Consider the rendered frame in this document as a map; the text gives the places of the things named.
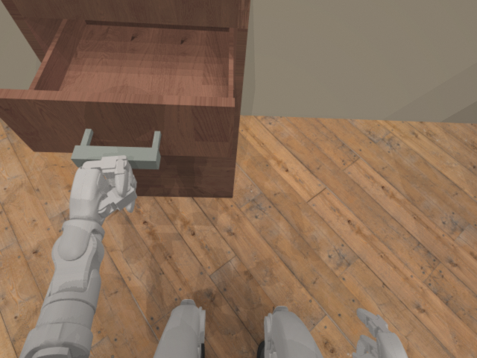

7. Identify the robot left forearm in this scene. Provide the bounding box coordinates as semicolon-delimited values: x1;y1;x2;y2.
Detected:
19;219;105;358

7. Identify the drawer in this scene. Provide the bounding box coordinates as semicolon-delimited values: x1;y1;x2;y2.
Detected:
0;19;235;157

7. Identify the cabinet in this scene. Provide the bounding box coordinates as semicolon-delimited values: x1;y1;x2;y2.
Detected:
1;0;250;198

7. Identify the left robot hand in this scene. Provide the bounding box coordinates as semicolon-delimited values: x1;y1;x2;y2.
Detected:
69;155;137;226

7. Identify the right robot hand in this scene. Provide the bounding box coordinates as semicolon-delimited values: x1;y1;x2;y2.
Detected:
352;308;408;358

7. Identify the handle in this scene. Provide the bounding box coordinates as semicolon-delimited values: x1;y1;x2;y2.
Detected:
71;129;162;169

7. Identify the robot thigh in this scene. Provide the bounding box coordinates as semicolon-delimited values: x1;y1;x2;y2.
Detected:
264;311;323;358
153;304;206;358

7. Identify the robot right thigh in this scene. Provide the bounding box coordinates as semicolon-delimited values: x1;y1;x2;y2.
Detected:
264;311;323;358

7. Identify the robot left thigh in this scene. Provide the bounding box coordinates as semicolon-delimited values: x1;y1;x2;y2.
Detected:
153;304;206;358

